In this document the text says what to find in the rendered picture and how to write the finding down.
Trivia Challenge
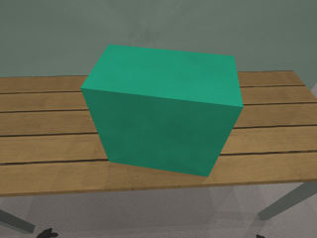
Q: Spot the table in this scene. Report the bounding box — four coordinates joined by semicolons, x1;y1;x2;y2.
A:
0;70;317;234

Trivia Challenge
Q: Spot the robot left hand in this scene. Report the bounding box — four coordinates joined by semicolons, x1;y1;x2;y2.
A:
37;228;58;238

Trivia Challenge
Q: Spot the carton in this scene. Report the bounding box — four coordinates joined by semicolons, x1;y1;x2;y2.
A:
80;45;244;177

